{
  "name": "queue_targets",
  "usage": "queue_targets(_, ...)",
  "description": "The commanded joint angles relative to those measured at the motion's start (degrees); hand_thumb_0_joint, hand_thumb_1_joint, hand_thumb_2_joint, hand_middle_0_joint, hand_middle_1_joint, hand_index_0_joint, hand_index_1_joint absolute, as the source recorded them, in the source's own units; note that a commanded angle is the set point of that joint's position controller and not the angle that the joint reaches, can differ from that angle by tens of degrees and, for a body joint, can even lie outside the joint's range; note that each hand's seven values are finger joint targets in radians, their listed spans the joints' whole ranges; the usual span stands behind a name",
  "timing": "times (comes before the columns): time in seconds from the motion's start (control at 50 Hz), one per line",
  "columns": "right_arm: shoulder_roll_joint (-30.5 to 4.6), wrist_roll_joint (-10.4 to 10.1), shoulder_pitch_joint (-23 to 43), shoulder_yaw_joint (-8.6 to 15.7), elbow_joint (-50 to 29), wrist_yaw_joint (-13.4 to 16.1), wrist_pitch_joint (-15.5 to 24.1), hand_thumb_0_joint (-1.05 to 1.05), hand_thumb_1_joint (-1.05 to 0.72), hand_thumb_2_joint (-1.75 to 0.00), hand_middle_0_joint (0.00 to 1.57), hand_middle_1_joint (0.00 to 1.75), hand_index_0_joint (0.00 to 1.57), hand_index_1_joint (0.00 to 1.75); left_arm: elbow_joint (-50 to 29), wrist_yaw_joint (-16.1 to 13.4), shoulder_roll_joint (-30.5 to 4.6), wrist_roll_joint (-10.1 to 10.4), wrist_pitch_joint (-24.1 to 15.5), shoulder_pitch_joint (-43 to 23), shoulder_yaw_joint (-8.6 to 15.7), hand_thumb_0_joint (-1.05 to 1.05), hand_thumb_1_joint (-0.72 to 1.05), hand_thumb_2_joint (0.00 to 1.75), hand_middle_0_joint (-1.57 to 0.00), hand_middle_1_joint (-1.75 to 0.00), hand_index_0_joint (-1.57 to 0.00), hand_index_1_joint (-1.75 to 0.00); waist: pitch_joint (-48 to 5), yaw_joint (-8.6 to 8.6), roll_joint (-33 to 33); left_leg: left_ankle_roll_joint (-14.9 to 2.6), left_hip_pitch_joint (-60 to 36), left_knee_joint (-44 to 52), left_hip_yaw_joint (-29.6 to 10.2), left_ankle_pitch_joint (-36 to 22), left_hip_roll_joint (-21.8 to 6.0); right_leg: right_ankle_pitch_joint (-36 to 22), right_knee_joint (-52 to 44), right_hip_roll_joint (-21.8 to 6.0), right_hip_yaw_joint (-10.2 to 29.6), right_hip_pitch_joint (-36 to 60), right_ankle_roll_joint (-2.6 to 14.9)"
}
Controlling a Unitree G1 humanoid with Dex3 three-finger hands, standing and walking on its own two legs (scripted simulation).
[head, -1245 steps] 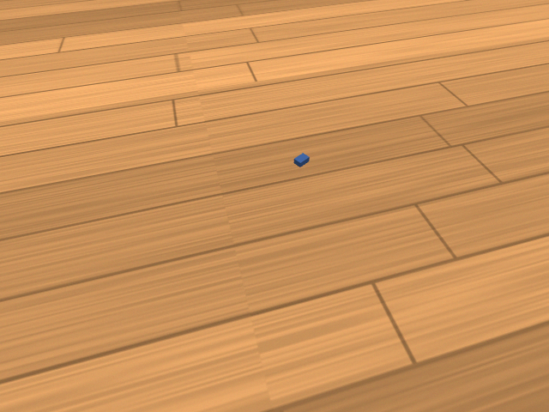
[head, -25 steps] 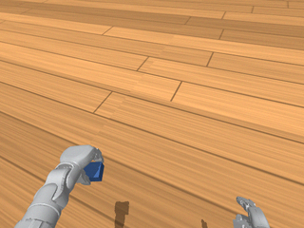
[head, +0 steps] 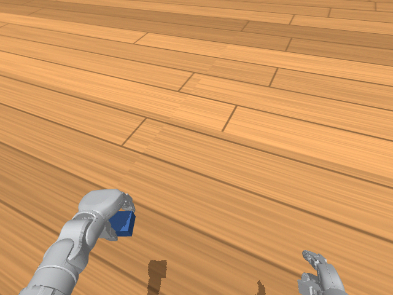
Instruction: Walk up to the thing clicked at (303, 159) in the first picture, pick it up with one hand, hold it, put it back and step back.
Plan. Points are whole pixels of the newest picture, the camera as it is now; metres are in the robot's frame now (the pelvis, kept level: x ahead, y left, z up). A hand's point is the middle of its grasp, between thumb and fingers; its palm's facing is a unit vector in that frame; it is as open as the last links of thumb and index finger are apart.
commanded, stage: hold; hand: left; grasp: from above
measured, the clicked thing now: (117, 223) +0.30 +0.22 -0.06
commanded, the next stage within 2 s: crouch in 0.22 s
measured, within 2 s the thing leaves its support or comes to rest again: neither
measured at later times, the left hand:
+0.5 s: hand (109, 219) +0.30 +0.23 -0.04, palm faces -0.45 -0.04 -0.89, open 7.8 cm
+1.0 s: hand (129, 238) +0.34 +0.25 -0.25, palm faces -0.42 +0.08 -0.90, open 7.7 cm
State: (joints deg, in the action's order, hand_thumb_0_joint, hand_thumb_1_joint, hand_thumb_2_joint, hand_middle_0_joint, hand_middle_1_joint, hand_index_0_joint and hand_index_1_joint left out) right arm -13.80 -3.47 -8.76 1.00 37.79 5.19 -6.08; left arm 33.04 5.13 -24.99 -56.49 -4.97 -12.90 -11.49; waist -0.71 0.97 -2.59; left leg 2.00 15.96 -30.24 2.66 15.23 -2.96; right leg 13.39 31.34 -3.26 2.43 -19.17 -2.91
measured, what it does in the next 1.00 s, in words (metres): lowers itself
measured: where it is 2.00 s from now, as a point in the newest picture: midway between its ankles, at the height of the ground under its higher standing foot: outside the picture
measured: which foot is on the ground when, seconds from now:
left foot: down 0.00-1.00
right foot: down 0.00-1.00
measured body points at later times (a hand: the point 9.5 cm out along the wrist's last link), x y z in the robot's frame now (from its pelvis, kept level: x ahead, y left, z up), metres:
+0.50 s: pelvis +0.01 +0.00 +0.00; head +0.03 -0.02 +0.45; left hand +0.32 +0.23 +0.02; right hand +0.16 -0.25 -0.12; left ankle +0.01 +0.14 -0.73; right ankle +0.03 -0.15 -0.73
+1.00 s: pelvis -0.04 +0.01 -0.14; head +0.09 +0.03 +0.29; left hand +0.35 +0.24 -0.19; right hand +0.06 -0.28 -0.26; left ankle +0.00 +0.14 -0.73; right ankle +0.03 -0.15 -0.73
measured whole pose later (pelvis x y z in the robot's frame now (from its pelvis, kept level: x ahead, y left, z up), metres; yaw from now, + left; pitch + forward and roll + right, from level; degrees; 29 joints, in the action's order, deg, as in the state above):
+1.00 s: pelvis -0.04 +0.01 -0.14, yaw +2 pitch +25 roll -2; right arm -15.1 2.0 -10.7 4.8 40.1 1.7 -5.3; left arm 66.3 -19.9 -25.4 -70.6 -8.3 -35.3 -6.9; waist -9.3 -5.8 -0.9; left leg 2.0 72.9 -78.9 -2.4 31.1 -3.0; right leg 27.7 75.7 -2.9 1.4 -73.1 -3.8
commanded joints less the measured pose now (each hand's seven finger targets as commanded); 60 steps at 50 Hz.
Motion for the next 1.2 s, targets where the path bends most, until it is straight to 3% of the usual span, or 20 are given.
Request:
queue_targets(0.0,-7.1,0.1,4.3,2.8,-7.5,0.4,2.0,0.0,-0.9,-0.9,0.2,0.3,0.2,0.3,-10.5,-2.8,-12.6,0.4,-0.4,-19.6,7.1,0.0,0.8,0.32,-1.12,-0.3,-1.16,-0.26,-15.7,0.07,1.3,-2.23,-6.3,3.4,1.1,-13.4,3.7,-9.5,-4.0,4.3,-2.8,5.8,2.64)
queue_targets(0.02,-7.0,0.1,4.2,2.8,-7.5,0.3,1.9,0.0,-0.9,-0.9,0.2,0.3,0.2,0.3,-10.2,-2.7,-11.7,0.1,-0.4,-20.1,5.9,0.0,0.8,0.32,-1.12,-0.3,-1.16,-0.26,-15.1,-0.2,0.7,-2.11,-6.3,3.6,0.9,-13.8,3.5,-9.9,-3.9,4.4,-2.9,5.2,2.78)
queue_targets(0.06,-7.4,0.0,4.2,2.9,-7.6,0.2,1.7,0.0,-0.9,-0.9,0.2,0.3,0.2,0.3,-9.0,-3.1,-12.3,0.2,-0.3,-17.9,6.9,0.0,0.81,0.31,-1.13,-0.29,-1.17,-0.25,-14.0,0.47,1.2,-2.03,-5.6,3.8,0.9,-13.0,3.5,-8.8,-4.6,4.5,-3.1,5.4,2.79)
queue_targets(0.16,-7.4,-0.2,3.8,3.2,-8.1,-0.1,1.3,0.0,-0.9,-0.9,0.2,0.3,0.2,0.3,-7.3,-2.8,-11.5,0.2,-0.2,-15.3,6.4,0.0,0.8,0.3,-1.13,-0.28,-1.16,-0.24,-12.9,-0.08,2.1,-2.14,-5.3,4.0,1.0,-12.8,3.5,-8.8,-5.0,4.4,-3.0,5.6,2.8)
queue_targets(0.2,-7.3,-0.1,4.1,3.4,-8.2,-0.1,1.1,0.0,-0.9,-0.9,0.2,0.3,0.2,0.3,-9.8,-2.7,-12.1,0.4,-0.5,-17.8,6.6,0.0,0.81,0.34,-1.14,-0.28,-1.17,-0.25,-14.7,0.42,0.3,-1.96,-6.4,4.0,1.0,-14.0,3.5,-9.8,-4.7,4.3,-3.0,5.8,2.9)
queue_targets(0.24,-7.1,-0.2,4.1,3.2,-8.6,-0.1,1.0,0.0,-0.9,-0.9,0.2,0.3,0.2,0.3,-8.9,-2.7,-10.6,0.2,-0.5,-17.1,5.2,0.0,0.82,0.32,-1.16,-0.27,-1.18,-0.24,-14.0,-0.29,3.1,-2.38,-6.4,3.9,0.9,-13.4,3.6,-9.8,-5.0,4.2,-3.0,5.9,2.61)
queue_targets(0.3,-7.3,-0.1,3.5,3.3,-8.0,0.0,0.9,0.0,-0.92,-0.91,0.2,0.3,0.2,0.3,-10.0,-3.6,-13.1,0.4,-0.9,-20.5,7.4,0.0,0.87,0.26,-1.15,-0.34,-1.22,-0.3,-15.8,0.11,1.3,-2.28,-6.7,3.7,0.9,-14.6,3.7,-10.9,-4.8,4.1,-3.0,6.5,2.62)
queue_targets(0.32,-7.2,-0.1,3.6,3.3,-8.4,0.0,0.8,0.0,-0.89,-0.9,0.2,0.3,0.2,0.3,-10.3,-3.7,-12.5,0.3,-0.9,-19.5,7.2,0.0,0.79,0.27,-1.07,-0.34,-1.14,-0.29,-15.9,0.3,1.5,-2.26,-7.1,3.6,1.0,-15.1,3.7,-11.4,-4.7,4.1,-2.9,6.6,2.6)
queue_targets(0.38,-7.3,-0.1,3.7,3.3,-8.2,-0.1,0.4,0.0,-0.9,-0.9,0.2,0.3,0.2,0.3,-6.1,-4.7,-11.2,-0.4,-0.7,-14.7,7.2,0.0,0.91,0.33,-1.21,-0.33,-1.25,-0.3,-12.9,0.08,3.5,-2.39,-5.3,3.5,1.2,-14.0,3.8,-10.4,-5.1,4.0,-3.1,5.9,2.52)
queue_targets(0.4,-7.4,-0.1,3.2,3.4,-8.1,-0.2,0.3,0.0,-0.9,-0.9,0.2,0.3,0.2,0.3,-5.6,-5.0,-10.2,-0.5,-0.7,-14.7,6.6,0.0,0.92,0.34,-1.23,-0.32,-1.26,-0.29,-12.9,-0.65,4.1,-2.43,-5.1,3.3,1.1,-14.0,3.8,-10.7,-4.8,4.0,-3.1,5.4,2.52)
queue_targets(0.46,-7.1,0.0,3.5,3.4,-8.3,-0.5,-0.2,0.0,-0.91,-0.9,0.2,0.3,0.2,0.3,-3.4,-6.0,-9.3,-1.4,-1.3,-13.3,5.7,0.0,0.94,0.38,-1.26,-0.32,-1.28,-0.3,-10.8,-0.31,5.7,-2.48,-3.0,2.7,0.9,-12.3,4.1,-8.9,-4.6,3.7,-3.2,4.1,2.43)
queue_targets(0.52,-7.2,0.4,2.6,3.7,-7.5,-0.7,-0.6,0.0,-0.91,-0.9,0.2,0.3,0.2,0.3,-1.7,-8.3,-9.9,-2.7,-2.8,-15.5,6.4,0.0,0.92,0.37,-1.26,-0.29,-1.28,-0.28,-12.2,-1.36,5.1,-2.4,-1.3,0.7,0.7,-11.9,4.1,-9.0,-2.6,3.7,-3.1,1.6,2.52)
queue_targets(0.66,-8.2,2.6,-1.4,5.2,-4.6,-1.9,-1.2,0.0,-0.91,-0.9,0.2,0.3,0.2,0.3,7.4,-16.9,-9.4,-8.3,-5.3,-24.8,6.3,0.0,0.86,0.3,-1.2,-0.28,-1.23,-0.26,-18.5,-4.36,2.1,-1.8,10.0,-13.4,0.1,-9.9,3.4,-8.0,10.2,3.6,-3.1,-12.2,2.75)
queue_targets(0.74,-8.4,3.7,-3.0,5.8,-4.5,-2.9,-1.1,0.0,-0.91,-0.9,0.2,0.3,0.2,0.3,14.5,-22.2,-7.3,-11.5,-5.4,-27.8,5.3,0.0,0.82,0.25,-1.17,-0.26,-1.2,-0.23,-21.8,-4.94,2.6,-1.82,22.2,-23.7,0.1,-4.6,3.8,-3.6,19.0,3.1,-3.0,-22.2,2.95)
queue_targets(0.84,-9.8,4.7,-4.9,6.5,-2.9,-3.2,0.1,0.0,-0.91,-0.9,0.2,0.3,0.2,0.3,22.7,-26.6,-10.2,-13.4,-3.8,-35.4,6.6,0.0,0.84,0.26,-1.18,-0.26,-1.21,-0.23,-28.0,-6.09,-0.4,-1.72,32.5,-33.5,-1.4,-0.6,3.1,1.5,29.3,3.7,-4.1,-34.6,3.41)
queue_targets(0.9,-9.9,5.4,-6.2,6.6,-1.6,-2.8,1.7,0.0,-0.91,-0.9,0.2,0.3,0.2,0.3,26.3,-27.7,-11.5,-14.0,-3.2,-39.7,7.2,0.0,0.79,0.24,-1.14,-0.27,-1.18,-0.23,-31.6,-6.95,-0.5,-2.09,41.6,-39.5,-2.1,2.6,3.3,3.9,35.4,3.4,-4.2,-40.2,3.53)
queue_targets(0.98,-10.0,6.1,-7.7,7.2,-1.4,-2.7,3.6,0.0,-0.91,-0.9,0.2,0.3,0.2,0.3,23.2,-28.0,-12.9,-13.0,-2.3,-43.9,8.9,0.0,0.81,0.26,-1.16,-0.26,-1.19,-0.23,-41.3,-6.99,-4.0,-2.07,46.3,-45.7,-2.5,5.4,3.3,6.3,42.5,3.0,-4.2,-45.2,3.9)
queue_targets(1.0,-10.3,6.2,-7.9,7.3,-1.2,-2.7,3.9,0.0,-0.91,-0.9,0.2,0.3,0.2,0.3,24.0,-27.9,-12.5,-13.1,-2.0,-44.1,8.7,0.0,0.81,0.26,-1.17,-0.25,-1.19,-0.22,-41.4,-7.9,-3.8,-2.03,47.9,-46.8,-2.9,6.7,3.1,7.4,43.9,2.9,-4.5,-47.4,3.85)
queue_targets(1.06,-10.4,6.5,-8.0,7.4,-0.7,-2.7,4.9,0.0,-0.91,-0.9,0.2,0.3,0.2,0.3,23.9,-27.2,-14.8,-12.9,-1.7,-46.7,10.1,0.0,0.78,0.27,-1.13,-0.27,-1.17,-0.24,-43.5,-8.21,-4.5,-1.97,51.6,-49.8,-3.7,10.0,3.1,10.4,47.8,3.0,-5.0,-51.6,4.02)
queue_targets(1.18,-10.9,6.8,-8.6,6.8,-0.1,-3.8,6.3,0.0,-0.9,-0.9,0.2,0.3,0.2,0.3,30.9,-26.1,-17.1,-12.9,-1.6,-47.5,11.6,0.0,0.78,0.27,-1.12,-0.25,-1.16,-0.22,-40.3,-9.9,-2.8,-2.7,62.4,-55.7,-5.3,18.1,3.3,17.6,54.3,2.9,-5.9,-62.8,4.27)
